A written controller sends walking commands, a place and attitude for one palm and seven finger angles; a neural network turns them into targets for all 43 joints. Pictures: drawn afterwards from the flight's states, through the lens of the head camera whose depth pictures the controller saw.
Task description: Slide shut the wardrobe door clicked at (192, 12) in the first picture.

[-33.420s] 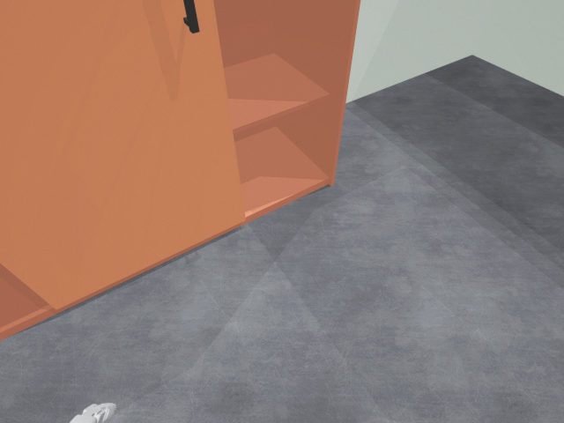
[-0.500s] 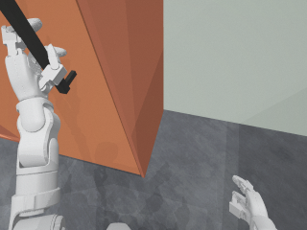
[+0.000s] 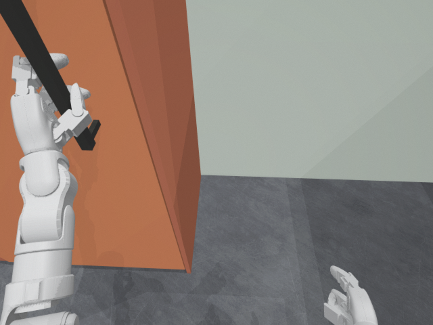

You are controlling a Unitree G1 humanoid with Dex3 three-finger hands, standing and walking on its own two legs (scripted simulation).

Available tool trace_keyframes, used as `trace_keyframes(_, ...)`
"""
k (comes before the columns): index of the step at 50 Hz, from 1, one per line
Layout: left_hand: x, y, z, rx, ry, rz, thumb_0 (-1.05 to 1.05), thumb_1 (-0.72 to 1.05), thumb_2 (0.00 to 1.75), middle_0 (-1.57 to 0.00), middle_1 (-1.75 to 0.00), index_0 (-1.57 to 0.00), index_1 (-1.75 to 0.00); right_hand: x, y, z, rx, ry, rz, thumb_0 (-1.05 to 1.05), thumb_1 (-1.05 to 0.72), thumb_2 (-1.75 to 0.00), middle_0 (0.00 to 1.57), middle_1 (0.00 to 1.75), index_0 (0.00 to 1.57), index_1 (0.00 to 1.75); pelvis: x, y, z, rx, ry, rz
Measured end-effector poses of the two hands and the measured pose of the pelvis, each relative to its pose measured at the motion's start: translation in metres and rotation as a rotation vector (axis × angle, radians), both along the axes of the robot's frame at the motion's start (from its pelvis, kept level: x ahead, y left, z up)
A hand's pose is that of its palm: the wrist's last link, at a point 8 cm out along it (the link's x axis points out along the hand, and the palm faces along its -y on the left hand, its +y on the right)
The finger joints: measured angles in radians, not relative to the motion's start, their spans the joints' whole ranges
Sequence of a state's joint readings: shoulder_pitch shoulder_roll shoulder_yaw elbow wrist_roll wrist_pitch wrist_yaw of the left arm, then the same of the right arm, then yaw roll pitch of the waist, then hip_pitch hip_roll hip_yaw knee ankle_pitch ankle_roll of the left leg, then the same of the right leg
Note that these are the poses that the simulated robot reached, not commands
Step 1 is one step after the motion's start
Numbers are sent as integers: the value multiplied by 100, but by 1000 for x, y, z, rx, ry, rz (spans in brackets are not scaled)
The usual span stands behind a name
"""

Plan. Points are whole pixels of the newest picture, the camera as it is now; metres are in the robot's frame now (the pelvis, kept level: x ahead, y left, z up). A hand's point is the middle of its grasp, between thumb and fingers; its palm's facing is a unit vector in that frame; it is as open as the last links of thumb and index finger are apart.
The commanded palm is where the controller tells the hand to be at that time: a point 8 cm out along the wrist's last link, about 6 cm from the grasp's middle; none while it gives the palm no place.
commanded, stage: stop walking and hold the door there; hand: left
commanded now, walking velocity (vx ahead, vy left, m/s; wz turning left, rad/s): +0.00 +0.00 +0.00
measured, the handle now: (60, 76) +0.40 +0.25 +0.26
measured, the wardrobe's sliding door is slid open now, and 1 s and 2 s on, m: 0.00 0.00 0.00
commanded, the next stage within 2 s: loosen the grip on the handle in 0.60 s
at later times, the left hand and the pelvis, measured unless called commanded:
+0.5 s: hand (82, 112) +0.36 +0.22 +0.23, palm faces +0.29 -0.96 -0.03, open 6.6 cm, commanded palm +0.33 +0.23 +0.21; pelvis -0.02 +0.04 +0.00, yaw -1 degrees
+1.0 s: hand (67, 111) +0.36 +0.23 +0.23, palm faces +0.40 -0.92 +0.00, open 11.5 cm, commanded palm +0.32 +0.27 +0.22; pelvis -0.03 +0.00 +0.00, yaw +3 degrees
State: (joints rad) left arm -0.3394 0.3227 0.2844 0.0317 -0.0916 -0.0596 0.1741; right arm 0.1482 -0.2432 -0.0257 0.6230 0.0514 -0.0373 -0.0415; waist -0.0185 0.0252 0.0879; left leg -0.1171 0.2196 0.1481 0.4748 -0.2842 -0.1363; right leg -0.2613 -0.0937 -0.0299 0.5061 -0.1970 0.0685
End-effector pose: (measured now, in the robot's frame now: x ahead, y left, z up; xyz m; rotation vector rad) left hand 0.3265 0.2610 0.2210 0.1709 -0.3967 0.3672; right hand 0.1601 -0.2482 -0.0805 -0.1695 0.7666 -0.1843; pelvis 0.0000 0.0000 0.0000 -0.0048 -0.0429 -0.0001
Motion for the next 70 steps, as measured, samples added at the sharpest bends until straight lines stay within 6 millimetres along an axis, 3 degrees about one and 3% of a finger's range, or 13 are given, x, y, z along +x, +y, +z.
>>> trace_keyframes(8,-1,1,1,-45,16,-65,0,77,81,-45,-140,-12,-130,-42,38,-10,29,45,-6,1,-91,-90,20,30,20,30,-21,24,-2,16,-17,-19)
trace_keyframes(16,-1,1,0,-60,14,-88,0,78,82,-45,-140,-12,-130,-56,61,-22,53,90,7,1,-90,-90,20,30,20,30,-26,36,-4,20,-18,-26)
trace_keyframes(22,0,1,0,-66,7,-92,0,78,83,-45,-140,-12,-130,-47,63,-24,48,93,15,1,-90,-90,20,30,20,30,-22,40,-3,22,-13,-27)
trace_keyframes(35,0,0,0,-59,3,-82,0,78,85,-45,-140,-11,-131,1,59,-9,26,9,48,1,-91,-90,20,30,20,30,-13,39,-2,20,-2,-18)
trace_keyframes(37,9,9,1,39,25,-82,-3,71,84,-45,-140,-12,-131,4,58,-6,12,-12,69,1,-91,-90,20,30,20,30,-17,33,-2,33,0,-18)
trace_keyframes(43,2,22,5,-150,16,-73,0,41,71,-52,-146,-29,-136,-9,46,5,18,-67,126,1,-91,-90,20,30,20,30,-22,17,2,19,28,51)
trace_keyframes(53,-7,13,3,-66,-11,6,1,-24,36,-44,-138,-22,-125,-64,5,-12,-3,4,90,1,-90,-90,20,30,20,30,-36,-5,2,27,28,38)
trace_keyframes(59,4,11,7,-49,-38,-52,0,-46,25,-40,-132,-27,-124,-90,-18,-17,-41,47,6,1,-90,-90,20,30,20,30,-34,-9,0,25,38,-6)
trace_keyframes(64,4,14,5,-65,-55,-70,-1,-52,21,-42,-130,-27,-121,-90,-24,-15,-63,38,-21,1,-91,-90,20,30,20,30,-27,-7,-1,23,39,-16)
trace_keyframes(70,3,14,4,-65,-66,-73,-1,-55,20,-42,-127,-27,-117,-66,-14,-13,-68,8,13,1,-91,-90,20,30,20,30,-18,-2,-1,21,50,-11)
